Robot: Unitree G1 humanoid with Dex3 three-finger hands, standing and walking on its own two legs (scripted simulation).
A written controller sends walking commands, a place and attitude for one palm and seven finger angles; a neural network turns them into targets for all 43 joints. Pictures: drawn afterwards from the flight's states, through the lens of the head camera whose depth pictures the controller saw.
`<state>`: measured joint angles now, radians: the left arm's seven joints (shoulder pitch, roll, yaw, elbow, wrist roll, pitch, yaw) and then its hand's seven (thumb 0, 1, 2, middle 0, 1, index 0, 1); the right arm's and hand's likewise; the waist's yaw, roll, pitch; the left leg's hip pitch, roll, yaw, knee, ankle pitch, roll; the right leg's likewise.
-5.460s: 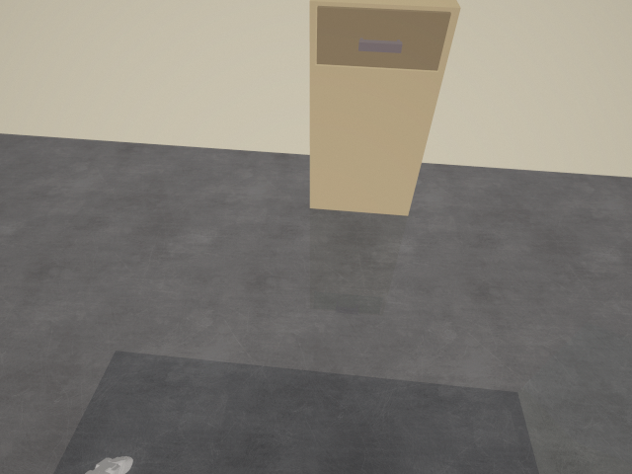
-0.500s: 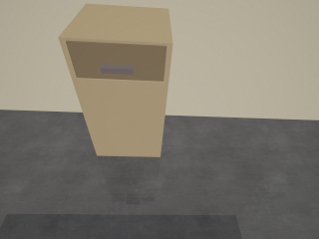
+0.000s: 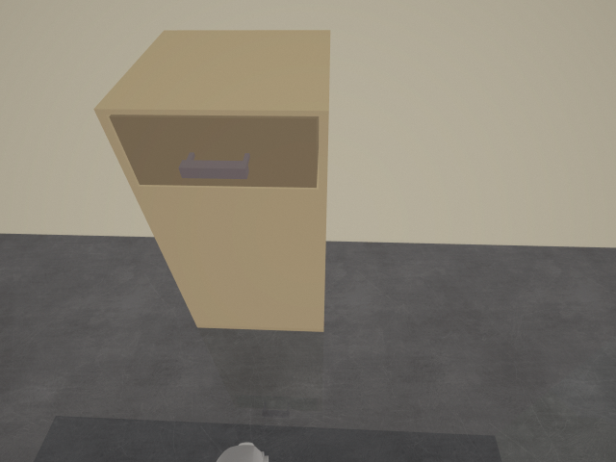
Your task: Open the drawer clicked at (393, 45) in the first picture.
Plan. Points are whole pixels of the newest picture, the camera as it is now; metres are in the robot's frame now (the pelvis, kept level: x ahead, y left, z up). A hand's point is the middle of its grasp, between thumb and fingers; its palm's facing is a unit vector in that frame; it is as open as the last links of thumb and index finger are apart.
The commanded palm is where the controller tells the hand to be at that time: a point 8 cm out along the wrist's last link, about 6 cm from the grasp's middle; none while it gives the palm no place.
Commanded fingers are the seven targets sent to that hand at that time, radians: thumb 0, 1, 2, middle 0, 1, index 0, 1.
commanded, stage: take the last steps up to it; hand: left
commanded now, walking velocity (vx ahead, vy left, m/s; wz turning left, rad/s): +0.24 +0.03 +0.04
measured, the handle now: (216, 163) +0.68 +0.24 +0.00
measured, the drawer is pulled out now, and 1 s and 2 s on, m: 0.00 0.00 0.00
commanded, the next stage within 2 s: come to a stop and stand still in 0.22 s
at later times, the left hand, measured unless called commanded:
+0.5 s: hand (173, 441) +0.19 +0.24 -0.18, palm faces +0.06 -0.98 -0.20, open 7.4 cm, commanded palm none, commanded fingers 0.00 0.90 0.90 -0.20 -0.30 -0.20 -0.30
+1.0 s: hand (185, 445) +0.18 +0.21 -0.16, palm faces +0.06 -0.96 -0.26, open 7.4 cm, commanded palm none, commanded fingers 0.00 0.90 0.90 -0.20 -0.30 -0.20 -0.30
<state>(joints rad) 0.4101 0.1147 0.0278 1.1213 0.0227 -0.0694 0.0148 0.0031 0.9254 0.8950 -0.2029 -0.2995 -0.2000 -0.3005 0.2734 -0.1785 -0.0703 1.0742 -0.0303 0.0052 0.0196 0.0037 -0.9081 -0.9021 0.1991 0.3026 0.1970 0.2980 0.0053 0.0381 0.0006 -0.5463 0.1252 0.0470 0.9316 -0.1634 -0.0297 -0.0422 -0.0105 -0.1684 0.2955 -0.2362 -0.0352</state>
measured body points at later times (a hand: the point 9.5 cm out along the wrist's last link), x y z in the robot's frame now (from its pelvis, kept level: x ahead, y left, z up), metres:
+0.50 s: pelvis +0.15 +0.05 -0.01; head +0.15 +0.07 +0.44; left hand +0.19 +0.29 -0.17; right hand +0.19 -0.18 -0.15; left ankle +0.14 +0.15 -0.75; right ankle +0.18 -0.07 -0.71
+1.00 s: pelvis +0.11 +0.02 -0.01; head +0.14 +0.00 +0.44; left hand +0.18 +0.26 -0.14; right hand +0.15 -0.23 -0.17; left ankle +0.05 +0.18 -0.70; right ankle +0.20 -0.07 -0.75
